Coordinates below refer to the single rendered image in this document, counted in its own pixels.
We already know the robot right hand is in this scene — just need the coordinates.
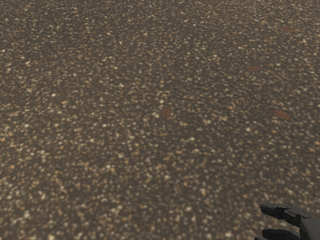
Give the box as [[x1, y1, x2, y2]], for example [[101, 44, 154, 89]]
[[254, 203, 320, 240]]

